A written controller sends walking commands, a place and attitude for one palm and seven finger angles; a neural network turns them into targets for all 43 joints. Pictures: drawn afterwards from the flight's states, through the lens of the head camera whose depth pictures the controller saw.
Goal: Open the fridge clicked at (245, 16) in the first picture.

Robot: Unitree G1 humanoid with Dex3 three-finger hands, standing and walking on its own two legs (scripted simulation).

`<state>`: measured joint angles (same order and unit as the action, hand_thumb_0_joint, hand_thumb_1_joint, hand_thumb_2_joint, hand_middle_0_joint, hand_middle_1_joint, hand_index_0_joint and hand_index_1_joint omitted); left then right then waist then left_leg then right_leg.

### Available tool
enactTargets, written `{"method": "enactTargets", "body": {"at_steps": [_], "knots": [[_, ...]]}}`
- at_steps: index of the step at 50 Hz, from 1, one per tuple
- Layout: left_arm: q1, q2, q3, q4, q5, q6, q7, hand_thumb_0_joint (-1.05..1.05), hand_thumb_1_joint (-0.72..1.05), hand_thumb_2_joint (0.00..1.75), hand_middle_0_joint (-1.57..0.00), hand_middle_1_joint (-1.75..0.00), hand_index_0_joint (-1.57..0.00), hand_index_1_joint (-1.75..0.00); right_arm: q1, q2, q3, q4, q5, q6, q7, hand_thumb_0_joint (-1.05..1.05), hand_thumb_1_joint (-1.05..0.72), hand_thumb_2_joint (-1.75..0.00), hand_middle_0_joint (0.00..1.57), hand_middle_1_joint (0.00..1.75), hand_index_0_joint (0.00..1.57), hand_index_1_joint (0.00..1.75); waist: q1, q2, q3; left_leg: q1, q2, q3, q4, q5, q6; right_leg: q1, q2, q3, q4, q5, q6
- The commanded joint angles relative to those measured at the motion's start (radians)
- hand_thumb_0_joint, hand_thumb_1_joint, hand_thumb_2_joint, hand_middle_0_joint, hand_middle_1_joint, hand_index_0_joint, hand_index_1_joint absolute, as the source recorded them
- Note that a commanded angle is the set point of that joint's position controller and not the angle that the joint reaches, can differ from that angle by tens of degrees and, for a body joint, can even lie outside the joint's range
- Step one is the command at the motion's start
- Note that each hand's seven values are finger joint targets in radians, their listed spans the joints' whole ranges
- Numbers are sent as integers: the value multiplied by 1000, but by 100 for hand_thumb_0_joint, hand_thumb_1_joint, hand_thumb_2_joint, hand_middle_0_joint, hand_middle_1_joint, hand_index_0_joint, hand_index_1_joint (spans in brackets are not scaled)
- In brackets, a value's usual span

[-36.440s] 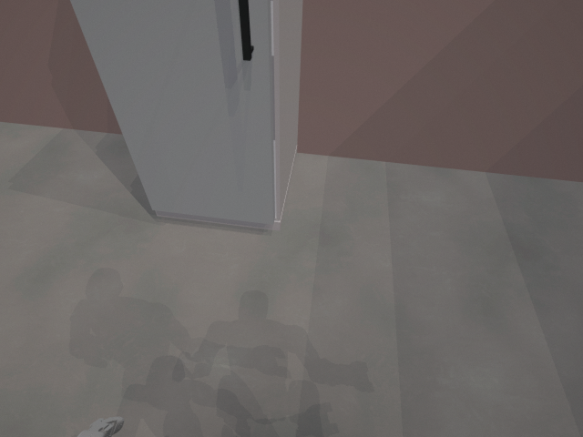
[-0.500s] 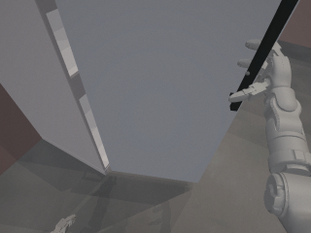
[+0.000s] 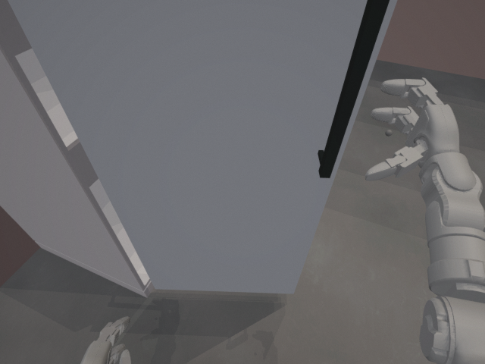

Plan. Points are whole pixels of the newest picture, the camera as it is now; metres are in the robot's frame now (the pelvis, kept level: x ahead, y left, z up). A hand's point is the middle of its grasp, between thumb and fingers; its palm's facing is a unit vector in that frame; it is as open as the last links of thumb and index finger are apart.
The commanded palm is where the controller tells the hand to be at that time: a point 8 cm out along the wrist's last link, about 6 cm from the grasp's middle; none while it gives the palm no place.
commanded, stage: slip the hand off the handle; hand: right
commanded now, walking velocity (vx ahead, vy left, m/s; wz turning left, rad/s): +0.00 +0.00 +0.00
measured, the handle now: (348, 78) +0.49 -0.12 +0.25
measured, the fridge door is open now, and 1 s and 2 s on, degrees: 69 69 69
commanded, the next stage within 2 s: draw the hand back to the body in 0.82 s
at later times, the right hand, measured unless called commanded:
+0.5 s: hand (397, 170) +0.34 -0.17 +0.21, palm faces +0.01 +0.99 -0.12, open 14.7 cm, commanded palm +0.31 -0.22 +0.21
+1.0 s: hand (412, 193) +0.30 -0.18 +0.21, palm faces +0.05 +1.00 -0.03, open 14.7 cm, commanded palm +0.26 -0.22 +0.21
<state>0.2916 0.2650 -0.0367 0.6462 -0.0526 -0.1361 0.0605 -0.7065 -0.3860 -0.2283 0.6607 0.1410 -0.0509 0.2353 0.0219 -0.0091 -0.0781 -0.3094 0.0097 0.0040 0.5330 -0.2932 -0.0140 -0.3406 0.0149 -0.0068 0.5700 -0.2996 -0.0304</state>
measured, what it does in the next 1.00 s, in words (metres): stands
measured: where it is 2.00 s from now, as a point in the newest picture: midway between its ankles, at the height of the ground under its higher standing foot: outside the picture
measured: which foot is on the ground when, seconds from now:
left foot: down 0.00-1.00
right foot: down 0.00-1.00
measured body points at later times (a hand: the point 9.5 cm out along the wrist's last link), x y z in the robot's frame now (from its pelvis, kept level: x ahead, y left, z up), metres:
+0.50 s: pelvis -0.01 +0.01 +0.00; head -0.04 +0.02 +0.45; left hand +0.15 +0.24 -0.08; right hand +0.33 -0.23 +0.21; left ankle -0.01 +0.13 -0.73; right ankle -0.01 -0.10 -0.73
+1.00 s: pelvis -0.03 +0.03 +0.00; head -0.06 +0.05 +0.45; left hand +0.17 +0.25 -0.07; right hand +0.29 -0.23 +0.21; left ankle -0.01 +0.13 -0.73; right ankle -0.01 -0.10 -0.73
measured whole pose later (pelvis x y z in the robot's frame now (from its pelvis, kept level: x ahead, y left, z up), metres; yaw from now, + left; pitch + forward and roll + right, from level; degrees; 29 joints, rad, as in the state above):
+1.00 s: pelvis -0.03 +0.03 +0.00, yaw -1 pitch -2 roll +0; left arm 0.20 0.25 -0.08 0.63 -0.07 -0.14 0.11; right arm -0.31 -0.34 -0.25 0.13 0.27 0.19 0.21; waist -0.04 -0.04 -0.06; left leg -0.22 -0.02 0.04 0.53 -0.27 0.03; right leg -0.25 -0.01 0.03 0.55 -0.26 0.01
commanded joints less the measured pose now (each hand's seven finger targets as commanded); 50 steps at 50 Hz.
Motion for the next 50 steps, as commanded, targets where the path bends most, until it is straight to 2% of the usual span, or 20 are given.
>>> {"method": "enactTargets", "body": {"at_steps": [1,3,6,11,13,15,16,18,22,27,28,32,34,38,41,44,47,48,49,50], "knots": [[-15,150,51,-117,2,-39,16,0,90,90,-20,-30,-20,-30,-527,-232,-69,-237,12,-74,-11,0,55,-20,25,115,25,115,27,-40,-272,-32,-31,32,-34,272,52,240,-24,61,-44,355,5],[-14,148,51,-128,6,-43,14,0,90,90,-20,-30,-20,-30,-491,-223,-71,-259,17,-87,-9,0,55,-20,25,115,25,115,11,-45,-302,-16,-33,34,-29,277,55,256,-24,64,-39,388,7],[-26,139,52,-148,5,-52,1,0,90,90,-20,-30,-20,-30,-391,-153,-28,-342,25,-86,2,0,55,-20,25,115,25,115,-9,-105,-363,-29,-31,38,-14,289,54,336,-39,82,-29,496,27],[-62,137,50,-166,1,-50,-6,0,90,90,-20,-30,-20,-30,-260,-128,-41,-426,51,-30,-3,0,55,-20,25,115,25,115,-28,-16,-271,8,-35,45,-28,286,51,257,-39,71,-55,426,18],[-76,139,49,-168,3,-43,-2,0,90,90,-20,-30,-20,-30,-214,-175,-89,-465,51,-8,-23,0,55,-20,25,115,25,115,-46,28,-246,56,-34,45,-38,287,53,209,-31,57,-66,377,10],[-107,127,43,-182,2,-41,-2,0,90,90,-20,-30,-20,-30,-174,-172,-100,-528,47,11,-41,0,55,-20,25,115,25,115,-56,23,-237,74,-30,42,-39,281,53,198,-26,47,-78,344,7],[-120,121,40,-192,3,-42,-2,0,90,90,-20,-30,-20,-30,-176,-150,-75,-594,41,13,-46,0,55,-20,25,115,25,115,-57,-24,-256,79,-29,40,-34,286,54,215,-24,45,-78,358,10],[-137,119,41,-199,6,-42,0,0,90,90,-20,-30,-20,-30,-107,-177,-106,-660,42,13,-58,0,55,-20,25,115,25,115,-69,1,-269,113,-28,35,-39,310,52,217,-24,32,-73,369,4],[-170,105,30,-198,1,-44,7,0,90,90,-20,-30,-20,-30,-83,-111,-37,-714,46,33,-47,0,55,-20,25,115,25,115,-44,-14,-200,73,-31,34,-60,239,45,209,-18,26,-86,263,0],[-198,107,19,-182,-7,-40,36,0,90,90,-20,-30,-20,-30,-40,-132,-50,-665,72,83,-18,0,55,-20,25,115,25,115,-36,17,-114,48,-27,22,-106,128,38,168,-7,24,-101,131,-9],[-200,111,20,-182,-7,-38,39,0,90,90,-20,-30,-20,-30,-31,-142,-58,-676,78,87,-14,0,55,-20,25,115,25,115,-36,39,-127,56,-27,18,-114,124,35,171,-7,20,-98,127,-12],[-230,91,9,-201,-7,-59,40,0,90,90,-20,-30,-20,-30,-35,-86,2,-773,86,76,2,0,55,-20,25,115,25,115,-41,-47,-159,60,-22,19,-103,129,40,206,4,27,-92,137,-9],[-230,94,10,-200,-4,-64,39,0,90,90,-20,-30,-20,-30,10,-124,-39,-798,88,65,3,0,55,-20,25,115,25,115,-50,-36,-185,83,-20,16,-98,151,39,207,3,24,-86,156,-10],[-241,93,7,-200,-1,-71,36,0,90,90,-20,-30,-20,-30,96,-137,-69,-816,104,65,3,0,55,-20,25,115,25,115,-66,28,-151,96,-19,13,-105,145,32,175,2,19,-87,143,-10],[-251,95,-1,-184,-4,-58,47,0,90,90,-20,-30,-20,-30,46,-164,-85,-757,101,96,-6,0,55,-20,25,115,25,115,-50,49,-74,65,-13,-2,-134,59,22,127,5,14,-96,75,-11],[-261,95,-2,-184,-6,-58,56,0,90,90,-20,-30,-20,-30,11,-171,-78,-740,95,112,-13,0,55,-20,25,115,25,115,-45,12,-58,44,-7,-22,-153,-17,21,122,6,14,-93,37,-12],[-258,88,-2,-191,-4,-71,58,0,90,90,-20,-30,-20,-30,-12,-154,-61,-774,90,91,-6,0,55,-20,25,115,25,115,-47,-37,-111,62,-11,-8,-132,30,29,160,8,21,-91,74,-11],[-322,84,-7,-190,-26,-76,61,0,90,90,-20,-30,-20,-30,22,-141,-164,-651,204,240,-51,0,55,-20,25,115,25,115,-113,-21,-162,112,0,-22,-144,13,36,115,8,38,-93,53,-3],[-333,85,-14,-190,-27,-77,63,0,90,90,-20,-30,-20,-30,-23,-113,-128,-749,209,309,-66,0,55,-20,25,115,25,115,-99,-27,-187,138,9,-19,-147,41,28,141,7,36,-102,79,-6],[-335,84,-10,-196,-23,-83,63,0,90,90,-20,-30,-20,-30,-18,-110,-144,-795,213,353,-76,0,55,-20,25,115,25,115,-107,-25,-206,147,6,-5,-142,73,27,163,9,37,-104,105,-5]]}}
